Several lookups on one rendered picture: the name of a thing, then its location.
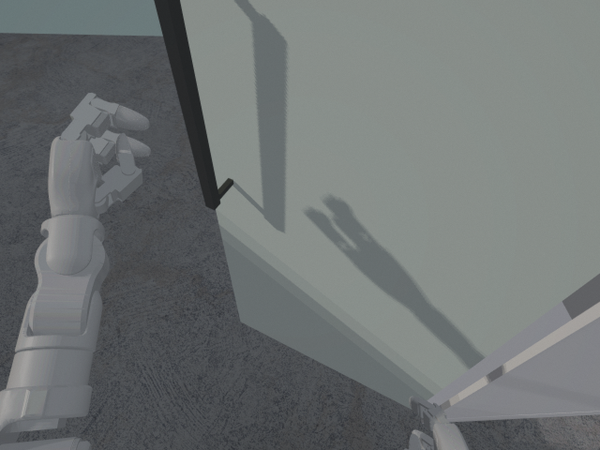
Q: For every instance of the fridge door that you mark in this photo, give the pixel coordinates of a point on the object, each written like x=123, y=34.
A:
x=414, y=181

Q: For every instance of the left robot hand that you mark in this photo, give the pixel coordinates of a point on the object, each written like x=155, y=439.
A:
x=74, y=172

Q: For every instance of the left robot forearm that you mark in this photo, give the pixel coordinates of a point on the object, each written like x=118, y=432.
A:
x=49, y=377

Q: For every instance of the right robot hand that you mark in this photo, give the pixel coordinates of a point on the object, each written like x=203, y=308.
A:
x=446, y=436

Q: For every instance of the handle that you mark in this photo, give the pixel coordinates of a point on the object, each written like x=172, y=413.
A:
x=174, y=32

